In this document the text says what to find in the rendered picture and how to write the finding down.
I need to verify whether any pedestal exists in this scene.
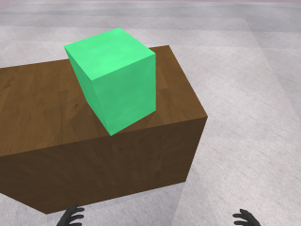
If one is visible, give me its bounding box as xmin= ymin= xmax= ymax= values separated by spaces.
xmin=0 ymin=45 xmax=208 ymax=215

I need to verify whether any right robot hand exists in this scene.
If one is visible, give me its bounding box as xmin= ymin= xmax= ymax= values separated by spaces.
xmin=232 ymin=208 xmax=261 ymax=226

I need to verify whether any left robot hand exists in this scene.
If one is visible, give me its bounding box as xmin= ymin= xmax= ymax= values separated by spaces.
xmin=56 ymin=203 xmax=85 ymax=226

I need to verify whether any carton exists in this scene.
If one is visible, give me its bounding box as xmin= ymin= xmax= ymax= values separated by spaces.
xmin=64 ymin=27 xmax=156 ymax=136

